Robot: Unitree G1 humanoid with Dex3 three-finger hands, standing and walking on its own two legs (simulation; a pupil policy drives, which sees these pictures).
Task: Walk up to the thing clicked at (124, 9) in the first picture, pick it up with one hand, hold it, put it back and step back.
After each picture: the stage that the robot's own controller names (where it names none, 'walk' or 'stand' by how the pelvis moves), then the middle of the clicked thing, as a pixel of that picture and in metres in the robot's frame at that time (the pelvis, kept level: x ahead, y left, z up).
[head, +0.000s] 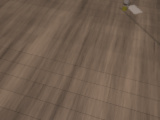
stand; (126, 1) +2.04 -0.62 -0.66
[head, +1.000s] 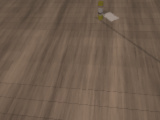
walk; (100, 10) +1.96 -0.13 -0.62
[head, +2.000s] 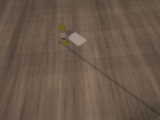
walk; (63, 35) +1.34 +0.27 -0.65
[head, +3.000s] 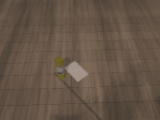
walk; (60, 68) +0.86 +0.23 -0.65
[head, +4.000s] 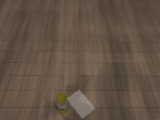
walk; (62, 104) +0.50 +0.16 -0.62
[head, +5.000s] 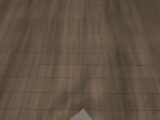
stand; out of the picture +0.34 +0.14 -0.64
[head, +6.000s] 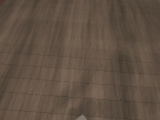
stand; out of the picture +0.32 +0.13 -0.65
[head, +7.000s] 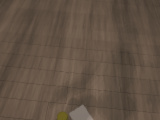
stand; out of the picture +0.35 +0.12 -0.64
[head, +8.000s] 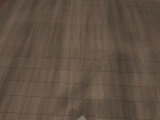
stand; out of the picture +0.32 +0.14 -0.66
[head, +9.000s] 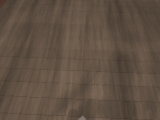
stand; out of the picture +0.31 +0.14 -0.66
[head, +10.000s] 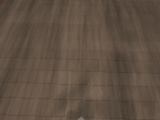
go down; out of the picture +0.30 +0.15 -0.66
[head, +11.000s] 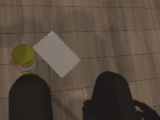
go down; (26, 61) +0.39 +0.18 -0.25
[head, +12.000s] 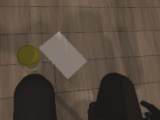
approach; (32, 62) +0.39 +0.19 -0.25
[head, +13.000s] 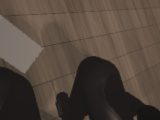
close in; out of the picture +0.38 +0.23 -0.15
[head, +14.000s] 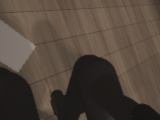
close; out of the picture +0.40 +0.24 -0.15
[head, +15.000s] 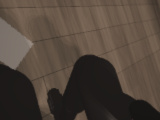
lift; out of the picture +0.37 +0.23 -0.16
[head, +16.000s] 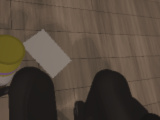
lift; out of the picture +0.30 +0.25 -0.08
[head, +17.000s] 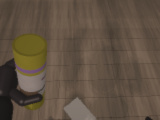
lift; (32, 78) +0.30 +0.15 +0.09
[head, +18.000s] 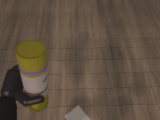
hold; (35, 81) +0.30 +0.15 +0.07
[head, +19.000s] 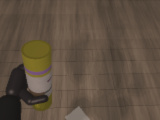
crouch; (39, 80) +0.31 +0.14 +0.07
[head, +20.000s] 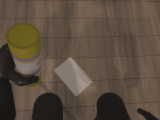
crouch; (28, 61) +0.37 +0.17 -0.01
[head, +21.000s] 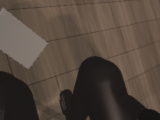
lower; out of the picture +0.39 +0.25 -0.15
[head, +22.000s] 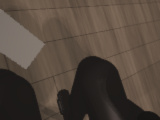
lower; out of the picture +0.41 +0.25 -0.13
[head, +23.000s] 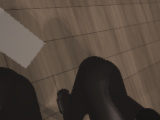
lower; out of the picture +0.39 +0.26 -0.14
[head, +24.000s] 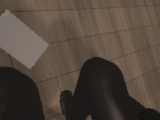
lower; out of the picture +0.38 +0.25 -0.14
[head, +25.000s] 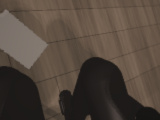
loosen; out of the picture +0.38 +0.24 -0.14
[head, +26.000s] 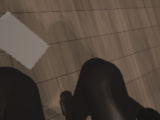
withdraw; out of the picture +0.38 +0.24 -0.16
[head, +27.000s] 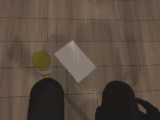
walk; (44, 66) +0.40 +0.19 -0.30
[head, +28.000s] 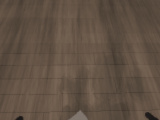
stand; out of the picture +0.32 +0.15 -0.59
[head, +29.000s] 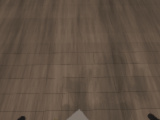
stand; out of the picture +0.33 +0.16 -0.60
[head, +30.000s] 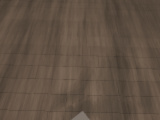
stand; out of the picture +0.33 +0.15 -0.64
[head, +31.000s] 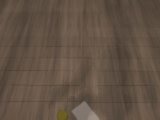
walk; out of the picture +0.36 +0.14 -0.64
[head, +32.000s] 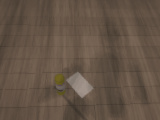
walk; (60, 85) +0.59 +0.14 -0.64
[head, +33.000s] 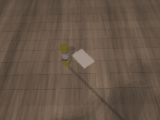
stand; (65, 55) +0.94 +0.22 -0.63
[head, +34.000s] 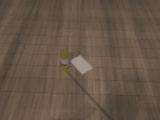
stand; (64, 60) +0.97 +0.18 -0.65
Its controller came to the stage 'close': yes
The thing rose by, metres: 0.71
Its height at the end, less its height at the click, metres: +0.00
